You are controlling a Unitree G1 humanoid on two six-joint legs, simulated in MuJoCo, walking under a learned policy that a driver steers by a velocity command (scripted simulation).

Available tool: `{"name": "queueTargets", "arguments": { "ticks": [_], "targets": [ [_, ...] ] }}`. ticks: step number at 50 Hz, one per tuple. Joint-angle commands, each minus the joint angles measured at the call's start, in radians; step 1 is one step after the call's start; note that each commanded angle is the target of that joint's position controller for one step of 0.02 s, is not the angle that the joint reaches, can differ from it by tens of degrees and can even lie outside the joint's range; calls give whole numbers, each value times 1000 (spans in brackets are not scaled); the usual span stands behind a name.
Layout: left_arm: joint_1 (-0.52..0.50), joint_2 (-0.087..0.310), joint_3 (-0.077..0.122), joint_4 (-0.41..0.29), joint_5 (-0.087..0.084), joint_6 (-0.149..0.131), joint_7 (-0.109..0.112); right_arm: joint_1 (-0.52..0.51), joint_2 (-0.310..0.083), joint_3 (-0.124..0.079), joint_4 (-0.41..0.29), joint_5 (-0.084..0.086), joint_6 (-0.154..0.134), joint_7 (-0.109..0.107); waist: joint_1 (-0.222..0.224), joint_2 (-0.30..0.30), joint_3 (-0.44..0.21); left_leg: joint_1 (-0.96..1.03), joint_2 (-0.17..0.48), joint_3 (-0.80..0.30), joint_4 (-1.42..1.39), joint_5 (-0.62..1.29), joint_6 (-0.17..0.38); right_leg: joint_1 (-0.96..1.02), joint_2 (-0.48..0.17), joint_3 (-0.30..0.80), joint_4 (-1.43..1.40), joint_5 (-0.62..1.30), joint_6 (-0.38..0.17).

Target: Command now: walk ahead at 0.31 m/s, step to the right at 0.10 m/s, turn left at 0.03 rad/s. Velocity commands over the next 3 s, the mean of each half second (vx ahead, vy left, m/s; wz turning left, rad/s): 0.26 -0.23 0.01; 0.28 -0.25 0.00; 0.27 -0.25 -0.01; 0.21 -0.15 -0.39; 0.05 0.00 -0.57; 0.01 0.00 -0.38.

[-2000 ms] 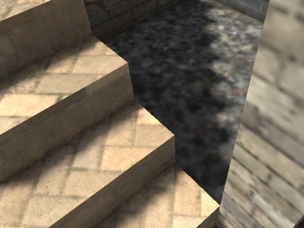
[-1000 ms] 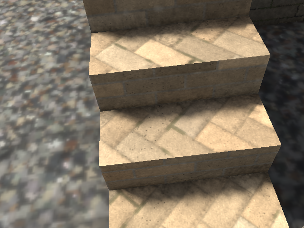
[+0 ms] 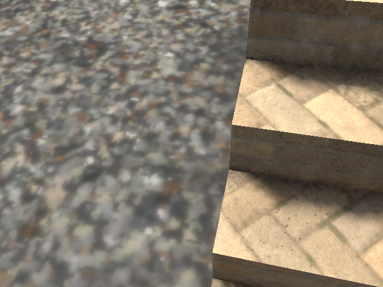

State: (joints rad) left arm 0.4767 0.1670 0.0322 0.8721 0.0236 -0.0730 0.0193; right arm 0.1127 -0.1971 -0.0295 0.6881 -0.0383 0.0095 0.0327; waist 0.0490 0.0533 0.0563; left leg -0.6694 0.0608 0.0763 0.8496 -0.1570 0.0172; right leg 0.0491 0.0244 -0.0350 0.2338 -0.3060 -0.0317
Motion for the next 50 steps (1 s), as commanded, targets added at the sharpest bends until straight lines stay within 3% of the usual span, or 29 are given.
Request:
{"name": "queueTargets", "arguments": {
  "ticks": [1,3,4,5,6,7,9,11,13,15,16,17,20,23,28,31,32,33,34,35,36,37,38,39,40,43,47,48,50],
  "targets": [
    [-44,171,36,-44,-6,0,-6,26,-74,-21,-62,14,-38,-26,-74,-223,-70,254,-78,19,-201,64,27,-31,-122,10,152,949,-91],
    [-99,193,48,-67,-50,10,-9,245,-79,-33,18,-2,-69,-29,-181,-149,-153,528,-104,56,-456,332,37,-97,-109,4,420,887,-61],
    [-73,207,57,-84,-88,29,-19,366,-110,-57,39,-27,-67,-66,-226,-120,-232,799,19,-35,-437,472,-20,-312,4,-43,640,384,-52],
    [22,46,27,-143,-61,45,-25,435,-262,-75,42,-23,-54,-79,-115,228,-312,974,381,-423,-296,1196,14,-557,120,-60,1072,-350,4],
    [185,58,3,-51,-31,42,-34,376,-350,-94,-13,2,-70,-96,-129,282,-604,1018,469,-860,-452,845,243,-608,169,355,1563,-361,71],
    [85,131,26,-82,-38,57,-46,280,-302,-86,-30,12,-68,-99,-113,100,-491,934,427,-759,-526,327,295,-796,154,318,1813,-302,86],
    [-199,81,-7,-211,-11,85,-35,247,-146,-25,21,43,-46,-128,-115,-10,-191,742,327,-523,-562,-123,213,-1107,96,120,2132,-213,65],
    [-266,15,-41,-293,-35,103,-55,272,-25,39,77,11,-32,-115,-59,52,-80,544,247,-383,-550,-213,145,-1173,109,101,2370,-224,16],
    [-259,-28,-73,-332,-71,107,-68,266,-12,65,81,8,-17,-103,-33,61,-13,400,228,-305,-549,-225,110,-1243,131,121,2507,-217,0],
    [-226,6,-73,-335,-85,120,-51,203,-42,82,44,-9,-3,-86,9,48,18,246,204,-212,-531,-166,82,-1242,136,141,2490,-144,20],
    [-227,35,-69,-349,-85,126,-35,159,-73,83,14,-13,4,-76,31,38,27,152,165,-141,-546,-184,67,-1182,132,124,2347,-99,38],
    [-303,4,-47,-328,-38,167,17,100,-206,27,41,-40,-32,-49,63,13,47,26,140,-30,-557,-230,31,-1031,155,53,2041,-48,41],
    [-426,0,-57,-400,-47,206,56,233,-218,23,74,6,-58,-72,-44,165,80,229,214,-184,-722,-143,169,-1103,76,-55,1900,-131,31],
    [-415,-10,-46,-392,11,207,35,397,-188,-11,120,-8,-38,-110,-76,161,-23,691,306,-301,-673,-7,254,-1344,6,35,2161,-276,-24],
    [-601,-46,-63,-457,-16,174,-19,436,-168,-27,117,0,-35,-138,-112,-39,44,711,359,-353,-785,-97,254,-1344,-59,24,1929,-363,-42],
    [-448,-111,-100,-427,-55,161,-12,221,-203,-40,71,25,-30,-139,-14,-32,21,374,299,-113,-898,119,194,-752,-47,-35,1321,-514,-113],
    [-445,-102,-98,-385,-56,158,-6,247,-219,-42,79,58,-29,-137,-82,-18,-34,396,263,-37,-962,274,187,-599,44,-171,1155,-683,-88],
    [-387,-86,-83,-370,-45,163,1,313,-256,-56,111,56,-19,-135,-104,91,-37,421,286,-57,-903,522,213,-517,98,-201,1093,-714,-90],
    [-457,-33,-56,-387,-27,140,4,529,-130,-18,178,86,-7,-121,-175,-1,-113,321,223,-90,-795,999,144,-295,142,-182,1129,-560,-140],
    [-301,13,-28,-389,-35,138,0,487,-198,-21,178,72,-23,-108,-43,-35,-255,262,170,-5,-611,1141,66,-162,88,9,1058,-496,-190],
    [-46,47,-21,-361,1,150,4,239,-297,-53,70,62,-37,-99,146,-177,-306,232,134,46,-372,1047,66,-231,-5,218,790,-576,-217],
    [37,138,0,-343,28,166,7,10,-269,-58,-44,69,-33,-85,242,-433,-283,98,-24,24,-13,371,69,-327,-99,526,438,-772,-314],
    [-51,204,34,-371,27,168,24,-216,-205,-61,-112,49,-4,-68,277,-481,-176,-46,-170,-220,394,-234,53,-465,-150,734,183,-730,-382],
    [-225,198,48,-377,6,143,38,-237,-87,-42,-171,10,23,-57,183,-279,-102,-126,-200,-397,676,-281,43,-550,-210,731,199,-624,-383],
    [-363,146,43,-376,9,126,44,-87,-49,-33,-179,-15,30,-61,37,-178,-87,-152,-174,-348,748,-300,30,-610,-239,705,257,-681,-353],
    [-436,17,14,-306,19,83,19,258,-103,-62,-65,-50,28,-74,-138,-49,-73,-19,-159,-152,811,-130,-45,-702,-167,446,423,-506,-239],
    [-356,82,34,-243,12,43,7,139,-99,-49,-105,6,24,-48,-75,-101,-34,-63,-123,-138,752,-70,-27,-636,-202,385,454,-274,-247],
    [-329,91,28,-254,45,51,-8,170,-98,-41,-110,30,31,-54,-93,-123,-41,-34,-123,2,449,-304,-24,-555,-153,270,403,-269,-238],
    [-311,110,41,-253,59,72,-5,181,-121,-41,-105,61,34,-54,-93,-193,-71,264,-104,131,-18,-319,-25,-536,-71,128,487,-236,-182]
  ]
}}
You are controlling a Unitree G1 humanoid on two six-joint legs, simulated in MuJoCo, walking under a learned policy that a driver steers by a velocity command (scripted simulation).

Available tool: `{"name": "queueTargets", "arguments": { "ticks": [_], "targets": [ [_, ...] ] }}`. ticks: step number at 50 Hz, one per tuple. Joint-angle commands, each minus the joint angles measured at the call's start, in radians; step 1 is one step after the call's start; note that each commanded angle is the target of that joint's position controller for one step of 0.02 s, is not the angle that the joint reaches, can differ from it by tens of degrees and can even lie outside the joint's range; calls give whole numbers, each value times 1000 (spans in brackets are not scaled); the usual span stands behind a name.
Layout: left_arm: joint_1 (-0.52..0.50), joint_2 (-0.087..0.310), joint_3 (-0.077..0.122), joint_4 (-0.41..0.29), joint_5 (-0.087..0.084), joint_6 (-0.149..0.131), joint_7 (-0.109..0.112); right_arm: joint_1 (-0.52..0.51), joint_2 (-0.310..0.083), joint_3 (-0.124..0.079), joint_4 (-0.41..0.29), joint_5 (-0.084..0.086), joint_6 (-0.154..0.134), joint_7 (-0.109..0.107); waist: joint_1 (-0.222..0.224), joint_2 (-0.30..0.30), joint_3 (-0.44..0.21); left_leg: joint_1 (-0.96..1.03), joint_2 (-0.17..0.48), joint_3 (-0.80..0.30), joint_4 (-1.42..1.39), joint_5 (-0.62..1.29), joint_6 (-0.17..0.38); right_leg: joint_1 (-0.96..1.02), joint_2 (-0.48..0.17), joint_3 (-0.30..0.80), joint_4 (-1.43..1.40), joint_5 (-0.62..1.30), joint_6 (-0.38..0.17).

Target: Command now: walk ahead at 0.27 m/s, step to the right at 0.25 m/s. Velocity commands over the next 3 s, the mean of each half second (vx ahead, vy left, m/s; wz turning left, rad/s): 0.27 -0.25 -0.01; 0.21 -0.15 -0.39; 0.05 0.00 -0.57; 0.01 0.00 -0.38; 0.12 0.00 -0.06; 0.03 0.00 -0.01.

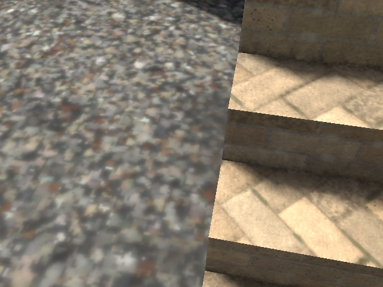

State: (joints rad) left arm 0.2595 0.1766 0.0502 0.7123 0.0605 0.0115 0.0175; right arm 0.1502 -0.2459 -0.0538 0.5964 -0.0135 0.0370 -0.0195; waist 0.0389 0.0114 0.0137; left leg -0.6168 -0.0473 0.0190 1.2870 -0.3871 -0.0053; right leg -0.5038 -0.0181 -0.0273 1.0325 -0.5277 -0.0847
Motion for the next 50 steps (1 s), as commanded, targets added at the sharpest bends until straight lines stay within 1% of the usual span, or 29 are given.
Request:
{"name": "queueTargets", "arguments": {
  "ticks": [1,2,3,4,5,6,7,8,9,12,16,19,22,23,24,25,26,27,29,30,31,32,33,34,36,38,41,49,50],
  "targets": [
    [-86,78,21,-87,19,2,6,262,-90,-36,37,51,6,-11,-136,-136,-75,437,-21,283,-576,56,-14,-44,24,59,-170,-49,-132],
    [-83,72,14,-95,-10,9,1,385,-82,-40,72,40,-10,2,-203,4,-88,598,14,205,-751,283,-32,-101,73,-14,72,-55,-99],
    [-119,31,3,-154,-38,9,-27,407,-124,-44,94,-7,-46,4,-210,264,-28,671,163,-149,-814,347,-7,-314,142,-66,414,-39,4],
    [-24,-16,-8,-173,-46,-11,-41,322,-168,-40,35,-15,-63,-13,-119,373,-27,514,436,-850,-1076,250,31,-435,225,72,736,40,83],
    [-70,49,4,-149,-35,-20,-25,253,-88,-16,2,-45,-55,-38,-55,6,87,460,457,-845,-1118,67,19,-526,174,183,881,202,101],
    [-88,46,-1,-141,-37,-23,-29,170,-114,-24,-20,-54,-59,-55,-32,-45,89,442,431,-723,-1077,91,20,-538,153,159,971,273,101],
    [-143,10,-18,-161,-40,-3,-30,153,-202,-45,6,-53,-88,-55,-28,36,103,420,392,-542,-961,338,94,-576,161,175,1085,219,72],
    [-143,40,-11,-158,-27,9,-24,173,-175,-41,16,-55,-111,-58,-26,-84,56,453,339,-423,-897,353,106,-565,136,209,1039,223,53],
    [-125,35,-16,-145,-40,21,-22,182,-139,-28,28,-53,-127,-49,-28,-95,7,482,289,-332,-861,327,101,-540,132,191,988,227,52],
    [-193,11,-28,-145,-52,49,-11,344,-117,-11,102,-35,-162,-34,-88,-42,-33,628,262,-266,-860,460,143,-648,174,131,1021,185,68],
    [-305,31,-31,-178,-4,82,4,447,-143,-4,143,-36,-176,-28,-120,56,8,624,271,-246,-943,517,170,-755,192,92,1068,210,78],
    [-410,14,-48,-241,2,87,-9,473,-126,1,172,-27,-178,-28,-103,107,41,611,285,-230,-989,531,164,-819,169,77,1059,167,51],
    [-475,-11,-71,-281,-9,91,-22,492,-127,-1,185,-37,-160,-49,-107,91,33,639,270,-195,-1050,594,148,-793,140,-8,895,165,43],
    [-479,-46,-82,-301,-21,94,-22,514,-140,-7,205,-26,-155,-67,-90,140,32,729,338,-222,-1085,797,163,-834,96,2,900,95,23],
    [-474,-40,-85,-289,-33,94,-21,521,-137,-5,216,-23,-151,-79,-75,86,11,811,343,-178,-1079,873,153,-847,79,-2,827,68,0],
    [-462,-50,-102,-259,-75,93,-24,486,-145,-3,203,-2,-136,-70,-79,41,2,768,335,-67,-1139,1062,139,-681,82,-138,541,-75,-28],
    [-462,-63,-110,-250,-88,84,-33,472,-113,3,211,4,-118,-68,-74,35,9,583,270,52,-1163,1345,113,-356,137,-256,297,-164,-65],
    [-402,-68,-102,-211,-65,87,-34,481,-170,-12,225,43,-112,-75,-63,142,-32,596,286,65,-1102,1594,104,-209,160,-246,216,-129,-72],
    [-101,24,-55,-113,-42,72,-45,423,-218,-24,176,78,-77,-63,53,244,-172,562,304,104,-787,1936,158,121,279,-192,164,-160,-110],
    [-14,132,-10,-106,-30,57,-35,253,-243,-33,71,85,-72,-45,154,85,-203,318,185,117,-426,1816,113,244,224,66,97,-168,-213],
    [24,174,11,-93,-31,46,-29,72,-225,-34,-25,58,-77,-4,205,-203,-246,45,2,93,53,650,87,354,57,412,-166,-179,-323],
    [-133,145,19,-112,-70,50,-20,-28,-130,-21,-68,1,-68,45,94,-172,-234,-58,-96,-3,339,186,72,188,29,576,-294,-246,-334],
    [-225,116,11,-121,-72,50,-15,35,-45,-11,-89,-32,-49,67,-2,8,-131,-128,-61,-79,430,109,72,62,7,572,-326,-238,-308],
    [-228,93,4,-113,-62,31,-2,110,-2,1,-89,-51,-33,46,-60,24,-51,-120,-42,-89,473,-39,67,-100,-26,618,-349,-273,-292],
    [-279,-6,-21,-94,-36,-3,42,228,14,10,-63,-83,-16,-6,-154,8,59,-74,-21,-66,476,29,1,-336,3,571,-356,-271,-250],
    [-281,-6,-19,-85,-38,-21,50,214,-5,5,-63,-64,5,-33,-159,-13,65,-128,-13,-40,502,112,-41,-280,5,528,-353,-89,-274],
    [-166,41,5,-63,-41,-49,75,73,-9,18,-93,-38,-49,20,-90,77,33,-193,5,-53,326,177,-58,-118,27,568,-233,250,-281],
    [-56,98,44,-60,-42,-62,84,-92,-36,18,-117,-7,-76,41,-4,-114,-152,-239,-29,-84,76,272,-35,231,-32,687,-101,662,-264],
    [110,63,-58,-123,-15,-99,37,-190,9,114,-182,-118,-127,49,116,-522,-234,-507,3,-351,132,168,102,224,29,578,119,631,-142]
  ]
}}
Over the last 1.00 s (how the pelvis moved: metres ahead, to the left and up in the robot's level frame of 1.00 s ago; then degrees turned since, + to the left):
0.19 -0.01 0.13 -2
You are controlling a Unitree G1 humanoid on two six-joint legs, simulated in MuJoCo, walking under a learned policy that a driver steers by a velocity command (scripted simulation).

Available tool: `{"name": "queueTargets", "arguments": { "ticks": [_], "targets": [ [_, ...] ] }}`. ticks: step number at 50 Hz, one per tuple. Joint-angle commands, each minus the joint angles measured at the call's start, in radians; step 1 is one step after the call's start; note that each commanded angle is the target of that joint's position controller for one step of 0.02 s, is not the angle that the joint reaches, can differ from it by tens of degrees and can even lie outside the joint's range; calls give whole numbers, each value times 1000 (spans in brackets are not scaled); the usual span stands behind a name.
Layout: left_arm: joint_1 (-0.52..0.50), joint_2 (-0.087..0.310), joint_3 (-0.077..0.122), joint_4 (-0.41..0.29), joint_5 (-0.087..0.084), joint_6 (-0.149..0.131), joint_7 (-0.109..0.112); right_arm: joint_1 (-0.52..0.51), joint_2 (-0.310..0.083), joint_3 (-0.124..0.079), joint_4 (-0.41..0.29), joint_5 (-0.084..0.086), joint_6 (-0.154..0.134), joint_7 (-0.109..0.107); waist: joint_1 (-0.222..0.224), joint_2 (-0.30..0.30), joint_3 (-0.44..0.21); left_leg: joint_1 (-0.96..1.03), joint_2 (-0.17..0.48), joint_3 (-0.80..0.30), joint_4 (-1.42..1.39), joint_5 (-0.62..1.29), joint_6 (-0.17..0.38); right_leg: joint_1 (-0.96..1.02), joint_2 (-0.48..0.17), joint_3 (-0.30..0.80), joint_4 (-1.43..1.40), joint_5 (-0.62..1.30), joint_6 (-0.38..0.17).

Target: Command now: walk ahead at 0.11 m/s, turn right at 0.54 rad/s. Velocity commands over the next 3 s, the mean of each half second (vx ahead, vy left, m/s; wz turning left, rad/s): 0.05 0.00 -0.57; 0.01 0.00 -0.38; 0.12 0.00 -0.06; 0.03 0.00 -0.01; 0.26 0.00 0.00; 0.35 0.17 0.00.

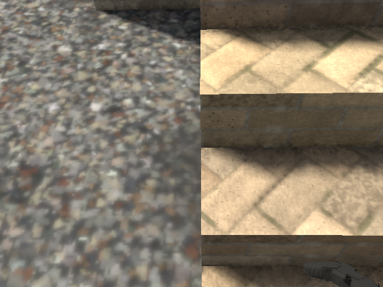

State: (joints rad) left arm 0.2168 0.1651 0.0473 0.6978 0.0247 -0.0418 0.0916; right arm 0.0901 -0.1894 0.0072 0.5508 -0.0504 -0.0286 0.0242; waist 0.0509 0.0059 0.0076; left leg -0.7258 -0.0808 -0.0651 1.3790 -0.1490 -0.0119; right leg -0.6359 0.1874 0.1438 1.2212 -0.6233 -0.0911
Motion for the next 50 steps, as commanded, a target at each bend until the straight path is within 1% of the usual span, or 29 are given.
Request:
{"name": "queueTargets", "arguments": {
  "ticks": [1,4,5,6,7,10,11,16,17,19,22,23,24,26,27,30,31,33,34,37,40,41,42,43,44,45,46,47,50],
  "targets": [
    [322,49,-48,-22,14,-46,-30,-238,-5,75,-153,-97,-86,-1,170,-241,-214,-609,23,-216,35,-191,122,565,-189,447,-72,794,-139],
    [223,106,-36,-74,-9,-24,-29,-216,17,100,-132,-68,-121,-3,139,-106,-215,-548,38,-105,-153,-21,81,471,-148,455,-96,696,-175],
    [4,161,-32,-136,-3,-23,-33,16,7,93,-83,-56,-102,-3,-28,-154,-275,-340,53,-76,-219,177,62,302,-139,393,-86,547,-151],
    [-33,181,55,-39,8,-26,7,136,-121,-7,-1,61,-60,-1,-167,3,-343,53,16,18,-158,253,-14,289,-221,509,-236,891,-184],
    [-37,168,53,-33,-7,-27,18,214,-157,-15,7,86,-41,-2,-181,-47,-386,203,74,-58,-199,366,-13,192,-196,501,-190,864,-146],
    [-105,111,46,-4,-33,-2,20,235,-185,-33,35,63,26,-17,-168,-57,-289,98,118,-63,-249,323,-20,272,-214,425,-13,583,-115],
    [-117,103,19,-68,-90,10,14,171,-136,-30,1,67,47,-12,-160,-94,-266,42,146,-159,-395,164,1,335,-201,438,3,557,-71],
    [-217,46,9,-99,-68,19,34,428,-138,-49,193,100,99,24,-230,-59,-235,425,240,-9,-914,762,74,122,-156,153,237,278,68],
    [-299,50,41,-80,17,32,52,540,-105,-28,212,102,66,-6,-306,-1,-261,633,183,95,-1000,956,32,49,-127,72,280,289,38],
    [-444,-14,23,-141,37,37,64,737,-73,-13,335,106,60,-24,-375,47,-210,765,270,10,-1234,1120,51,-28,-108,-16,497,236,66],
    [-284,-144,23,-133,-33,82,89,537,16,71,298,53,70,15,-199,197,-46,671,330,-143,-1263,1141,60,-239,103,-90,1275,-239,166],
    [-285,-234,-29,-192,-164,57,28,432,-53,68,386,-32,103,34,-38,212,-4,482,331,-67,-1207,1377,-7,-266,2,-183,1445,-230,266],
    [-159,-191,-13,-158,-158,54,11,430,-77,58,403,-12,114,28,8,230,30,538,258,-104,-1065,1523,-131,-433,-5,-204,1489,-245,295],
    [-124,-202,-44,-175,-70,51,-38,532,-187,29,526,33,112,-2,39,675,260,157,50,-56,-1022,1337,-218,-405,-87,-377,1804,-258,311],
    [-270,-231,-70,-235,40,80,-3,491,-8,91,450,39,61,-35,-7,517,354,109,86,-170,-1061,1106,-133,-511,-28,-296,1799,-127,220],
    [-337,72,13,-170,4,159,-17,265,-234,33,299,14,10,-85,-68,-18,247,-117,344,-643,-1299,-446,-120,-341,-109,-24,1242,404,204],
    [-259,127,36,-105,-23,178,-28,273,-254,31,305,31,34,-90,-85,-77,230,-87,277,-510,-1332,-709,-174,-283,-38,-58,1142,420,232],
    [-164,188,59,-35,15,191,-40,420,-271,2,362,75,55,-88,-138,30,286,-16,208,-408,-1361,-691,-196,-186,-42,-104,775,408,234],
    [-212,122,40,-114,-45,152,11,502,-278,-17,365,43,80,-142,-158,278,202,63,208,-398,-1385,-589,-184,-127,-74,-100,805,461,261],
    [79,168,69,59,-31,138,29,401,-189,-38,328,33,106,-174,-48,336,59,233,121,-213,-1419,-369,-261,191,-25,-253,368,419,250],
    [366,136,47,260,9,112,36,224,-216,-121,240,90,129,-165,16,368,161,324,-38,-56,-1442,-268,-472,513,51,-498,-557,296,148],
    [431,14,17,336,4,93,-7,275,-210,-140,250,113,130,-159,10,169,121,500,-73,-54,-945,-417,-413,453,-86,-375,-784,373,32],
    [64,-136,-24,254,-25,92,-61,535,-57,-100,312,138,120,-135,-212,-427,41,684,-89,-47,-10,-590,-167,95,-269,-173,-890,559,-10],
    [-162,-99,-69,165,-6,87,-106,718,99,-57,318,118,103,-107,-380,-527,20,373,-97,-125,496,-635,-58,19,-320,-188,-889,658,-13],
    [-196,2,-49,145,20,72,-110,868,149,-50,352,93,103,-90,-446,-393,3,257,-156,-149,681,-715,-25,19,-479,-148,-784,858,-69],
    [-123,147,-5,145,-21,54,-101,906,37,-71,370,87,109,-92,-393,-213,76,204,-116,-186,584,-585,-17,-10,-578,-62,-935,746,-133],
    [-117,307,34,146,-44,12,-72,637,-38,-62,254,56,100,-117,-273,-289,210,204,40,-238,588,-365,-30,-250,-728,369,-1120,46,-256],
    [-227,205,3,122,-79,15,-35,459,-190,-96,231,30,111,-132,-236,25,279,77,36,-225,550,-272,-74,-104,-642,347,-1062,-45,-206],
    [-149,175,-18,109,-46,51,19,325,-125,-74,211,28,140,-111,-114,-26,186,126,64,-103,-7,-256,-111,187,-486,86,-939,-163,-64]
  ]
}}
Over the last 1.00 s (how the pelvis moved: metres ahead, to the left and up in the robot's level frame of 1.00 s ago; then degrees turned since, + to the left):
0.28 0.00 0.17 -10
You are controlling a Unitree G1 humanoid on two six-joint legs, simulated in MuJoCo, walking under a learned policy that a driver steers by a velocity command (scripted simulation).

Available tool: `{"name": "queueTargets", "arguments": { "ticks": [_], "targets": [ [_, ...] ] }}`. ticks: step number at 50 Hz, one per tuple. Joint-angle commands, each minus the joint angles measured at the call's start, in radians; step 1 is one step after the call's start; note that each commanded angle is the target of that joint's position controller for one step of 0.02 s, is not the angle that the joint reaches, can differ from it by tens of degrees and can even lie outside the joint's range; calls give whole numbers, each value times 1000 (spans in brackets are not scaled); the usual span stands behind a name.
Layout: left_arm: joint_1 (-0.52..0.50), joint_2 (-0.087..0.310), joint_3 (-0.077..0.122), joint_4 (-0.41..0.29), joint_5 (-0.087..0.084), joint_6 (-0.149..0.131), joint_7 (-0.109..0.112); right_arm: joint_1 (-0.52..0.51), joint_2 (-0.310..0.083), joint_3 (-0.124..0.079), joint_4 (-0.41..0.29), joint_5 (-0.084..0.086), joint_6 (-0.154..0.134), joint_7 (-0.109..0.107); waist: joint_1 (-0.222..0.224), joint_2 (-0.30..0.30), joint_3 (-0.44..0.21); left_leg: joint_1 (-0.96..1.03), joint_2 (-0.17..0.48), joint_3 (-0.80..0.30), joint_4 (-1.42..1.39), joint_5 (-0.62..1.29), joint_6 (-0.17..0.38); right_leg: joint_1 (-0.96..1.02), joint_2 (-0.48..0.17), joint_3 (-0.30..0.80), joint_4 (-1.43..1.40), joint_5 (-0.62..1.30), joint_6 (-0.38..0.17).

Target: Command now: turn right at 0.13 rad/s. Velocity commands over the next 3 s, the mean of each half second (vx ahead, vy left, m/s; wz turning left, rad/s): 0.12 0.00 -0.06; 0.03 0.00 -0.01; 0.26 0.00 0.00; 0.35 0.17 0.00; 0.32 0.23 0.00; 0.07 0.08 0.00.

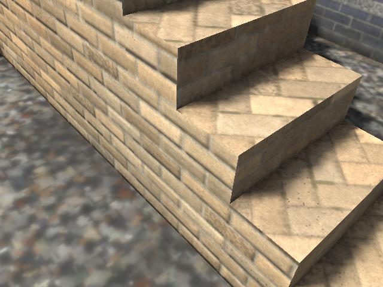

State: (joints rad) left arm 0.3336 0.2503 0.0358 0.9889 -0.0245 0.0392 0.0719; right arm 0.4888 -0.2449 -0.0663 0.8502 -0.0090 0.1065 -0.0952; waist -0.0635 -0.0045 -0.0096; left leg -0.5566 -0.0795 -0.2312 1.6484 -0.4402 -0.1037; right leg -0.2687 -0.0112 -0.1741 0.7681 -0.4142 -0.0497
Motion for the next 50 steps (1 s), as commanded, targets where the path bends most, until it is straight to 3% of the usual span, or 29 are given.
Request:
{"name": "queueTargets", "arguments": {
  "ticks": [1,3,5,6,7,8,9,10,11,12,13,15,19,22,24,26,27,28,29,30,31,33,35,38,40,41,42,44,50],
  "targets": [
    [-214,123,1,-170,-1,-16,50,-66,-42,9,-83,2,7,19,7,-90,184,106,90,161,-500,-7,-24,-239,-220,279,-469,-379,-45],
    [-79,179,21,-144,1,-9,51,-37,-16,21,-43,22,-1,49,62,-161,127,286,88,296,-753,-160,-10,-244,-210,226,-408,-335,-22],
    [-22,168,33,-132,-31,1,46,50,31,36,21,18,-13,69,78,-26,136,350,50,349,-1098,-100,50,-221,-172,158,-208,-272,7],
    [10,106,29,-127,-42,3,34,68,93,62,55,3,-16,78,112,73,160,321,13,340,-1216,-125,81,-224,-134,104,-43,-196,32],
    [-197,7,2,-239,-16,-14,3,173,21,58,56,-19,-38,81,2,290,163,487,118,109,-1195,-329,191,-657,-45,-15,395,-268,123],
    [-399,-45,-18,-371,-28,-53,-31,163,-197,5,12,-11,-88,106,-48,476,225,238,428,-527,-1547,-664,420,-835,-67,182,513,-157,89],
    [-569,12,-4,-431,-65,-71,-39,65,-205,5,-24,-38,-139,104,-40,234,335,88,562,-863,-1757,-953,492,-908,-124,317,561,-17,53],
    [-460,56,15,-371,-79,-70,-33,-77,-178,19,-38,-56,-163,86,68,125,338,128,534,-725,-1661,-634,398,-887,-114,369,598,121,27],
    [-263,58,25,-268,-28,-52,-20,-147,-174,19,-64,-46,-163,75,117,96,229,214,436,-497,-1536,-389,318,-788,-100,330,621,178,33],
    [-150,78,41,-199,13,-43,-14,-164,-167,18,-64,-16,-156,72,121,99,161,245,349,-306,-1500,-277,283,-694,-75,274,619,210,51],
    [-111,88,53,-164,26,-42,-13,-133,-137,23,-47,-4,-149,69,113,96,115,225,302,-203,-1499,-201,263,-587,-53,225,634,258,66],
    [-119,59,55,-146,16,-42,-17,-67,-47,44,-4,6,-133,61,87,110,103,221,248,-50,-1485,-37,244,-497,-35,169,641,287,85],
    [-229,-8,23,-173,11,-66,-33,-16,-28,41,28,-4,-116,43,30,100,95,365,242,51,-1469,174,239,-452,-55,147,294,296,82],
    [-224,30,20,-176,4,-74,-46,-81,-83,24,11,1,-118,40,30,187,67,340,275,27,-1467,113,268,-237,-41,141,33,207,85],
    [-156,66,26,-156,3,-72,-50,-131,-88,19,-1,15,-118,44,52,185,83,302,293,-15,-1437,29,279,-105,-39,150,-118,153,62],
    [-62,69,28,-104,15,-72,-52,-111,-40,29,9,22,-115,52,75,77,84,264,221,15,-1311,46,240,54,-16,140,-363,199,50],
    [-16,90,23,-94,26,-76,-52,-62,-10,33,18,6,-115,55,53,-32,59,234,144,77,-1161,83,190,131,-117,274,-397,339,46],
    [-2,139,14,-103,31,-65,-49,40,51,40,32,-24,-115,56,-15,-263,-12,137,44,150,-993,-112,119,219,-249,401,-332,726,-12],
    [38,143,17,-78,49,-74,-62,-35,9,26,-5,8,-108,37,49,-334,-49,126,44,156,-938,-162,102,108,-365,565,-483,459,-174],
    [1,129,12,-86,58,-91,-71,-150,-70,8,-27,23,-98,25,69,-201,0,133,78,138,-824,-127,89,40,-337,608,-546,201,-201],
    [-82,135,14,-103,53,-99,-67,-196,-75,3,-31,24,-88,24,57,-137,22,131,98,129,-778,-74,83,-11,-308,568,-574,53,-178],
    [-193,113,7,-126,33,-103,-52,-145,-36,8,4,1,-72,27,14,-117,30,204,127,136,-780,14,55,-76,-247,463,-595,-6,-130],
    [-181,78,-3,-103,26,-95,-36,-133,-8,15,28,6,-81,33,16,-108,32,272,120,172,-879,77,43,-85,-178,354,-574,56,-103],
    [-150,78,-7,-80,19,-81,-27,-164,-7,21,34,15,-91,37,40,-95,20,339,102,209,-1117,141,48,-30,-158,322,-509,45,-116],
    [-124,80,-8,-68,1,-76,-31,-157,-24,21,43,3,-84,41,47,-72,41,414,97,212,-1261,234,75,-65,-138,325,-490,-29,-80],
    [-119,75,-10,-65,2,-80,-39,-148,-41,24,39,-9,-81,40,55,-51,55,439,138,167,-1266,285,94,-100,-129,327,-478,-23,-50],
    [-95,80,-2,-66,7,-81,-42,-150,-99,11,55,-2,-80,43,99,41,81,374,121,180,-1216,219,117,-97,-77,274,-492,-9,-30],
    [-169,79,-2,-73,15,-77,-40,-147,-34,23,67,-8,-96,53,64,43,57,301,110,180,-1252,185,117,2,-55,221,-423,56,-16],
    [-183,63,-6,-42,20,-60,-38,-180,-36,23,70,-3,-123,48,78,33,36,296,106,174,-1264,234,105,49,-39,188,-358,172,-18]
  ]
}}
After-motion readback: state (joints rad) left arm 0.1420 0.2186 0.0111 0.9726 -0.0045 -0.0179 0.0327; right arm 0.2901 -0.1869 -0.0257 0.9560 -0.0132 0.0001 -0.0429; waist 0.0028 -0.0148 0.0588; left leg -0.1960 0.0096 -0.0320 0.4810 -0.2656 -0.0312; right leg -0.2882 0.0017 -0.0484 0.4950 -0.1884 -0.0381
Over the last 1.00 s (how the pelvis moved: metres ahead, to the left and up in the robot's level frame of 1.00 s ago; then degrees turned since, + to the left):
-0.27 0.54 -0.33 -36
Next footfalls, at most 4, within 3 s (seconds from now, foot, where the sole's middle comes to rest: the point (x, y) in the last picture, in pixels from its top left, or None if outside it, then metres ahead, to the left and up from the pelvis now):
0.12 left None -0.14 0.19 -0.74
0.54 right None -0.07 -0.07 -0.74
0.82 left None -0.14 0.17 -0.74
1.50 right None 0.04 -0.09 -0.74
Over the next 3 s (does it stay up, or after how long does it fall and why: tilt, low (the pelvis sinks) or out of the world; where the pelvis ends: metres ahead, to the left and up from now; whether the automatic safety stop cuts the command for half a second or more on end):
stays up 0.42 0.22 0.03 its command is cut before an obstacle after 1.6 s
